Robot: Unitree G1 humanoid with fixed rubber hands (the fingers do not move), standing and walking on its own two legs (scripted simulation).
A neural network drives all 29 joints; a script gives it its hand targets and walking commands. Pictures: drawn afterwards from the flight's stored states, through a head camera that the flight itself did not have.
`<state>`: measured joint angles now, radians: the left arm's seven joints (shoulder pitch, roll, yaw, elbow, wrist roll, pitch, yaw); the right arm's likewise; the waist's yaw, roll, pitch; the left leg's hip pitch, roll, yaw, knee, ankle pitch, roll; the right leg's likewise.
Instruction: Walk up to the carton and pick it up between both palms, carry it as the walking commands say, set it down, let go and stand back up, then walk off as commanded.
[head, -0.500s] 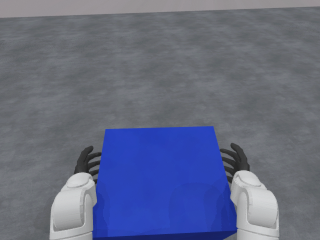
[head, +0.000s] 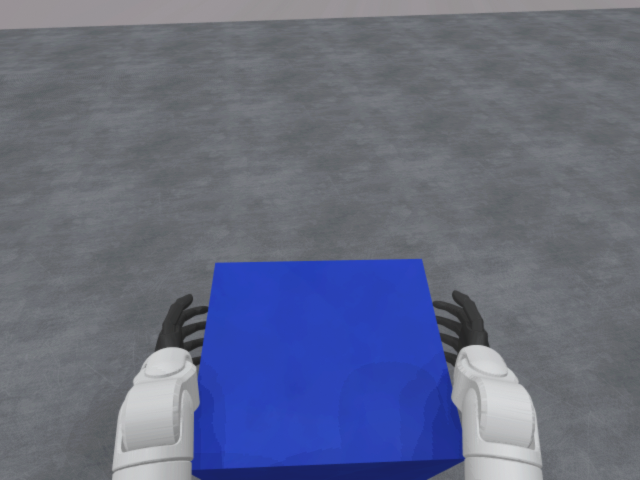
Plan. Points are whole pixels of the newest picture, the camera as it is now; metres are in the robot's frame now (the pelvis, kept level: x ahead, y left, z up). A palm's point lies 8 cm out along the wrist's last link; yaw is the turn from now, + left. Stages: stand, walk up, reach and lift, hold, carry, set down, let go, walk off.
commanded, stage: carry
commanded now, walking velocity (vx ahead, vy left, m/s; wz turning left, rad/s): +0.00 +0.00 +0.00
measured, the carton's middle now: (321, 377) +0.29 +0.00 -0.04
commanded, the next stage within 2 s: hold in 0.54 s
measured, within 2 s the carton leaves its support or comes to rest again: neither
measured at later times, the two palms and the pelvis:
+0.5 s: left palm (179, 359) +0.27 +0.17 +0.05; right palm (472, 359) +0.27 -0.19 +0.05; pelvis +0.00 +0.00 +0.00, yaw -1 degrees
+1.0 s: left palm (165, 366) +0.26 +0.18 +0.05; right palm (473, 362) +0.26 -0.18 +0.05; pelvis -0.03 +0.00 +0.02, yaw +0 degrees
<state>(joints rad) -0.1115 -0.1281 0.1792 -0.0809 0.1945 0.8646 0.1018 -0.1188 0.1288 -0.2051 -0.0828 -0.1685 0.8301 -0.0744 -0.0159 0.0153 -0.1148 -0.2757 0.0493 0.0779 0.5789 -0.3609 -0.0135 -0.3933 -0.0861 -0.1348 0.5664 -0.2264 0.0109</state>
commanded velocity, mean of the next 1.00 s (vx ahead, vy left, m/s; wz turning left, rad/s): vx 0.00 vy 0.00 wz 0.00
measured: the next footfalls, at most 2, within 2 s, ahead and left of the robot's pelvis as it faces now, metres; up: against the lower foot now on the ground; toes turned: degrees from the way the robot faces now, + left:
none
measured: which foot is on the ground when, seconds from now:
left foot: down 0.00-1.00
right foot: down 0.00-1.00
